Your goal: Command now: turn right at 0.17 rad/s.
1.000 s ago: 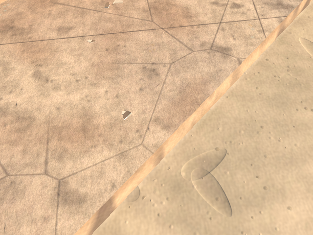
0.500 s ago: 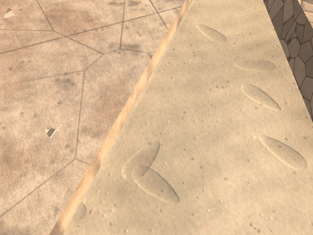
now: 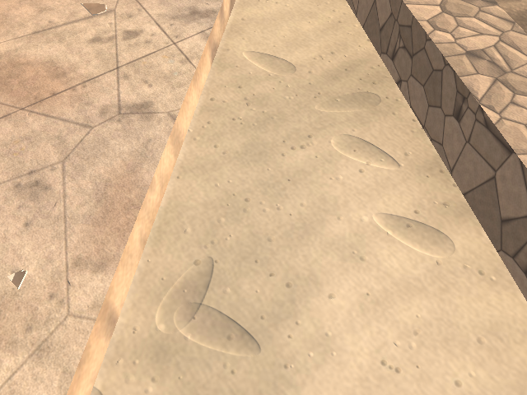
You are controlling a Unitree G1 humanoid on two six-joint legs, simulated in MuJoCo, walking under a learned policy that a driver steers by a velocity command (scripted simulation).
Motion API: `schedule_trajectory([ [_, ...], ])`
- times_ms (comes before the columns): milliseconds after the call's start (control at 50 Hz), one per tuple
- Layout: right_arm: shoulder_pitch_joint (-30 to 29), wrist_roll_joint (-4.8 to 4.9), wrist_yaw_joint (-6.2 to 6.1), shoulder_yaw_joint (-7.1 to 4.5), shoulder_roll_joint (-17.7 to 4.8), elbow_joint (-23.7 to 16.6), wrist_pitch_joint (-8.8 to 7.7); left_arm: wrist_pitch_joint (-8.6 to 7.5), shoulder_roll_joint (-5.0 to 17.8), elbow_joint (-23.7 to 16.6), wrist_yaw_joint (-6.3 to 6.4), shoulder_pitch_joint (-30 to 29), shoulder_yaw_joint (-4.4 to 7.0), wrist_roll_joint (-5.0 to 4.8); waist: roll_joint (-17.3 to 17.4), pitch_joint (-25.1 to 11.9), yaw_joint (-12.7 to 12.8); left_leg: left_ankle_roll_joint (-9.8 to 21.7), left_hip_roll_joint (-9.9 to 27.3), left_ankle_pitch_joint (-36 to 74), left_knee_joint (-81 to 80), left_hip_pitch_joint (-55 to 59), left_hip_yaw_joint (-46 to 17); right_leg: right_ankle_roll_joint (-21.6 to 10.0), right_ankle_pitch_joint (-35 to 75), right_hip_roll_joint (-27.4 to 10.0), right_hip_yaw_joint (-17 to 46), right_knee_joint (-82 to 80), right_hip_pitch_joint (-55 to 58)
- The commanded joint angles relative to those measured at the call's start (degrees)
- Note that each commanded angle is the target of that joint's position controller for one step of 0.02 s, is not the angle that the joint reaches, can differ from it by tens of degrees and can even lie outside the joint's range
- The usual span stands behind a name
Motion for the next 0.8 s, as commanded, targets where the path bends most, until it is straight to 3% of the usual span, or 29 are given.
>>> schedule_trajectory([
  [20,0.95,0.37,-0.70,-0.57,-3.47,-2.69,-1.29,-0.57,8.42,-1.92,0.48,-1.01,1.77,-0.14,-6.26,-3.77,-0.72,1.30,-1.20,2.97,-10.53,6.63,1.00,-6.86,19.63,-15.17,13.46,-3.54,0.38],
  [40,2.75,0.12,-0.94,-0.20,-2.62,-1.90,-1.85,-0.59,7.68,-1.63,0.70,-1.98,1.33,-0.67,-5.02,-3.95,-2.33,1.82,-0.76,10.18,-19.70,12.22,0.69,-4.95,18.22,-14.06,12.98,-2.19,-1.79],
  [60,3.13,-0.64,-1.34,-0.03,-3.50,-1.71,-2.75,-1.00,5.71,-1.44,0.80,-1.09,0.56,-0.78,-2.15,-5.27,-1.97,2.32,3.75,15.86,-24.35,18.17,-4.39,-2.02,13.14,-12.54,12.70,-1.42,-4.91],
  [80,3.52,-1.69,-1.67,-0.01,-6.57,-2.16,-3.67,-1.41,3.00,-1.29,0.73,1.49,-0.25,-0.64,5.41,-7.11,-0.20,4.04,13.97,21.62,-27.31,21.52,-14.66,0.17,3.80,-8.50,8.35,3.68,-6.82],
  [100,-1.07,-0.52,-1.07,-0.37,-8.73,-1.93,-3.61,-0.66,4.25,-0.05,0.82,2.84,0.25,-1.08,10.03,-3.87,2.35,9.39,16.42,28.14,-25.00,11.18,-16.27,1.10,-6.16,-3.05,2.15,1.45,-2.46],
  [120,-3.64,-0.24,-0.48,0.41,-5.53,-2.40,-3.85,-0.32,5.44,1.45,0.86,3.10,0.23,-0.29,8.13,-3.61,2.55,9.31,14.24,25.14,-24.87,9.10,-13.75,1.47,-4.42,-4.46,1.82,-0.17,1.85],
  [140,-3.87,-0.22,-0.16,0.83,-4.60,-2.22,-4.02,-0.33,5.30,2.25,0.67,1.90,0.21,-0.13,7.95,-3.02,1.86,6.92,10.78,20.48,-24.56,8.12,-11.09,1.26,0.19,-4.71,3.06,-2.71,3.45],
  [180,-1.99,-0.17,-0.43,0.84,-5.11,-1.19,-4.01,-0.59,6.60,3.51,0.33,0.72,0.56,-0.26,6.16,-1.94,0.41,4.30,6.75,16.21,-24.29,9.04,-7.91,1.36,6.50,-6.15,4.51,-3.53,3.26],
  [240,-0.08,0.26,-0.71,0.68,-5.33,0.57,-4.10,-1.25,5.53,6.04,0.85,1.37,0.13,-0.68,1.93,-2.57,-0.23,4.32,5.97,18.50,-22.40,13.06,-6.66,1.75,8.53,-6.96,5.09,-4.90,1.35],
  [260,0.56,0.05,-0.59,0.82,-4.86,1.21,-4.10,-1.28,4.73,7.16,1.06,1.92,-0.16,-0.66,1.51,-3.92,-0.50,4.60,5.64,12.26,-23.03,13.93,-6.61,1.60,4.27,-6.39,4.66,-5.17,1.61],
  [280,1.16,-0.16,-0.45,0.35,-5.84,1.81,-3.86,-1.22,4.89,7.85,1.18,1.90,-0.04,-0.50,2.08,-3.04,-1.02,5.38,5.08,1.96,-23.48,13.85,-7.27,0.95,-2.43,-4.80,3.24,-3.06,-0.34],
  [320,3.50,-0.46,-0.22,-0.50,-7.89,2.94,-3.13,-1.10,5.21,7.65,0.72,0.66,0.31,0.39,5.46,0.96,-2.21,9.37,8.70,-17.94,-28.08,12.05,-14.46,-0.05,-14.57,-2.02,-0.75,4.27,-8.07],
  [360,5.64,-0.41,-0.07,-1.29,-9.03,4.29,-3.12,-1.74,4.01,6.51,-0.04,-1.64,0.02,1.04,6.68,5.71,-2.62,14.05,15.72,-25.32,-33.70,9.95,-23.00,0.14,-13.06,-3.51,-5.55,11.04,-13.15],
  [380,5.35,-0.55,0.06,-1.40,-8.58,4.47,-3.50,-2.27,3.94,6.18,-0.34,-2.16,0.00,0.94,5.89,6.24,-2.30,14.94,17.06,-23.42,-34.79,8.74,-24.23,0.20,-11.91,-5.17,-5.77,12.90,-13.35],
  [420,3.00,-0.68,0.55,-1.69,-8.42,4.19,-4.41,-3.33,4.12,6.67,-0.94,-0.56,0.04,0.42,5.32,4.76,-0.65,14.25,15.89,-16.80,-34.43,8.04,-21.06,-0.27,-11.97,-6.13,-6.37,11.13,-10.30],
  [460,-0.75,0.09,1.07,-1.96,-8.30,3.76,-4.89,-4.19,3.48,9.13,-1.13,4.85,0.13,-0.01,4.90,3.00,2.69,11.59,10.88,-12.11,-30.87,1.53,-13.22,-1.32,-5.81,-4.11,-9.27,2.09,2.84],
  [480,-1.71,0.00,1.22,-1.91,-7.47,3.60,-5.03,-4.53,4.06,10.99,-0.88,9.06,0.50,0.01,3.59,2.23,4.37,10.16,7.93,-12.14,-26.20,-3.42,-9.91,-1.64,-5.33,-2.94,-8.63,-1.10,10.62],
  [500,-3.72,-0.34,1.38,-1.24,-4.97,2.55,-5.37,-4.94,6.73,12.47,-0.36,14.22,1.25,0.40,-2.39,1.74,6.59,8.22,4.31,-10.22,-16.36,-10.55,-5.21,-3.03,-12.13,-8.54,0.62,-6.75,17.37],
  [520,-5.78,-0.06,1.91,0.08,-0.44,0.06,-5.87,-5.28,11.76,13.24,0.12,19.87,2.54,0.42,-15.18,0.29,8.34,5.30,-3.28,-7.35,1.86,-20.64,3.42,-8.10,-31.70,-22.55,25.59,-18.20,21.94],
  [540,-6.46,-1.16,1.72,-0.82,-4.58,-0.19,-6.00,-5.08,12.17,14.02,0.03,19.59,2.75,0.53,-10.58,4.54,7.23,6.18,-2.56,-8.35,10.92,-24.68,-0.09,-11.33,-31.63,-27.60,32.92,-20.52,17.69],
  [560,-4.81,-1.07,1.98,-1.08,-5.31,0.82,-6.26,-5.25,9.96,12.85,0.02,15.14,2.26,0.40,-4.83,6.10,3.91,6.78,0.24,-3.24,14.80,-24.78,-2.95,-11.01,-27.25,-25.70,27.93,-19.00,15.73],
  [600,-2.12,-1.00,2.82,-0.88,-4.60,2.63,-6.91,-6.15,7.59,11.70,0.13,10.80,1.61,-0.05,-3.75,3.84,0.98,6.25,2.83,4.53,15.25,-22.23,-2.27,-7.71,-14.99,-20.76,17.98,-19.47,15.57],
  [660,-3.48,-1.92,3.49,-0.50,-3.63,2.83,-6.29,-7.10,5.48,13.58,0.18,13.40,0.79,-0.60,-4.55,1.49,1.13,3.64,3.30,9.74,15.79,-21.22,1.07,-6.62,5.06,-17.48,8.53,-18.66,16.61],
  [740,-11.89,-1.61,3.53,0.49,-1.89,-0.45,-5.80,-6.93,5.11,16.07,0.34,16.81,0.43,-0.79,-4.66,3.34,2.55,1.35,3.15,13.39,9.00,-22.51,4.53,-6.92,20.01,-15.92,2.65,-17.97,15.10],
  [800,-17.19,-1.03,3.48,1.30,-0.93,-2.59,-5.79,-6.85,5.49,17.33,0.44,17.90,0.32,-0.56,-6.02,4.64,3.67,1.92,1.85,16.57,-0.59,-17.70,6.54,-6.68,24.73,-15.52,0.35,-17.92,13.04],
])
